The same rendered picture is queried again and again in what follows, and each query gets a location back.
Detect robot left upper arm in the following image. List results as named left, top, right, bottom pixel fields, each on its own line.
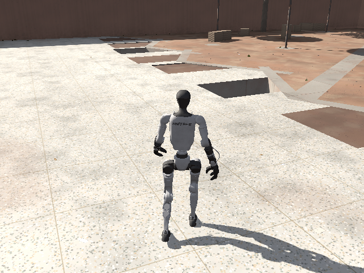
left=156, top=114, right=171, bottom=144

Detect robot right upper arm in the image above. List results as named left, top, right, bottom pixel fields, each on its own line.
left=195, top=115, right=210, bottom=147

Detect robot right forearm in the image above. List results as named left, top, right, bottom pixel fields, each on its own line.
left=204, top=138, right=217, bottom=167

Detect robot left hand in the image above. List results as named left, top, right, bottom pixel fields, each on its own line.
left=154, top=147, right=167, bottom=156

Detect left robot thigh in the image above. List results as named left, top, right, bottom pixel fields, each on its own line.
left=163, top=160, right=174, bottom=203

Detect robot left forearm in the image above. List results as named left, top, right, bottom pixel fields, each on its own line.
left=154, top=136, right=162, bottom=151

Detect robot right hand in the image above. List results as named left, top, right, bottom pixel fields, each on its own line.
left=206, top=165, right=219, bottom=180

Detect robot right foot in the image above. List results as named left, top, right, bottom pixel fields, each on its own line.
left=189, top=213, right=197, bottom=227

